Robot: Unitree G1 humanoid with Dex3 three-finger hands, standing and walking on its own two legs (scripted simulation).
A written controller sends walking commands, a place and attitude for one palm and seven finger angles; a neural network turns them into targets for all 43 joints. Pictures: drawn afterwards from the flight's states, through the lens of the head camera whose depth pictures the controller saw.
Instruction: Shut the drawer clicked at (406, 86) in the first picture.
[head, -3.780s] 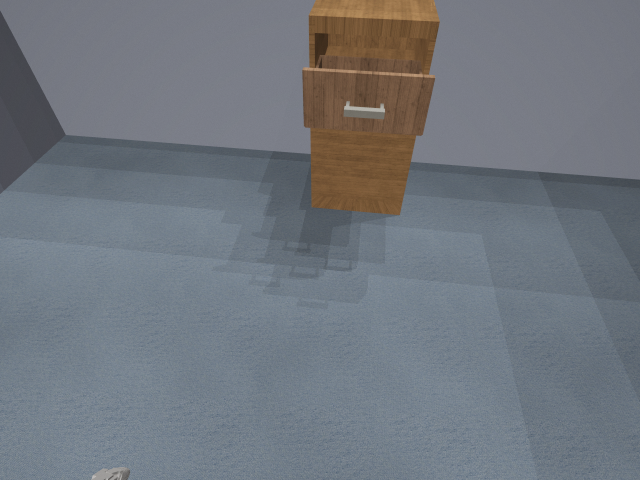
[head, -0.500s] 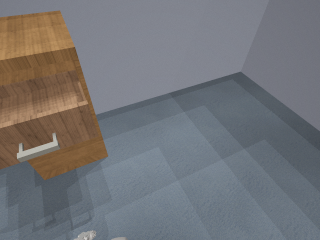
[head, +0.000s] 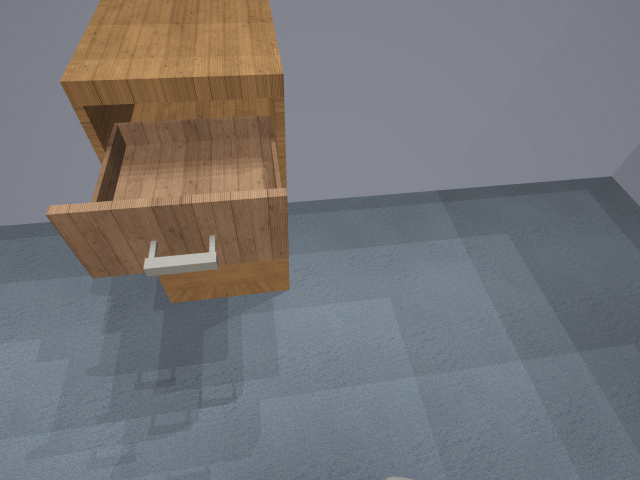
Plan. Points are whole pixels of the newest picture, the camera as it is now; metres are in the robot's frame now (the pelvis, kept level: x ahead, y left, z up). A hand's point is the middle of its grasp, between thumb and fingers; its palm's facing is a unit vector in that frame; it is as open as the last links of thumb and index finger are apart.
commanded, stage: turn to face it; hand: left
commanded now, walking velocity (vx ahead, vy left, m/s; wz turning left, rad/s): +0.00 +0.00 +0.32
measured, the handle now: (182, 253) +0.47 +0.26 -0.08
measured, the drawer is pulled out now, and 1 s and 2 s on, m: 0.30 0.30 0.30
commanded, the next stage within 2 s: take the last steps up to it in 0.18 s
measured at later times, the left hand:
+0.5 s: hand out of the picture -0.05 +0.13 -0.16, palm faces +0.27 -0.94 -0.22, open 7.3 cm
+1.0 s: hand out of the picture +0.11 +0.23 -0.18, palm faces +0.23 -0.96 -0.15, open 7.4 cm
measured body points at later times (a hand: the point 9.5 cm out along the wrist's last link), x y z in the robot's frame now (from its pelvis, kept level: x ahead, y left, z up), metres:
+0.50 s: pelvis -0.01 -0.05 +0.00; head +0.00 -0.06 +0.45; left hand -0.06 +0.18 -0.14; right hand +0.10 -0.28 -0.15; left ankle -0.06 +0.09 -0.69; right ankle +0.00 -0.15 -0.74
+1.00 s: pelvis +0.09 +0.04 +0.00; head +0.09 +0.06 +0.45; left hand +0.09 +0.28 -0.17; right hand +0.05 -0.19 -0.15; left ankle -0.04 +0.09 -0.74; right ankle +0.21 -0.07 -0.67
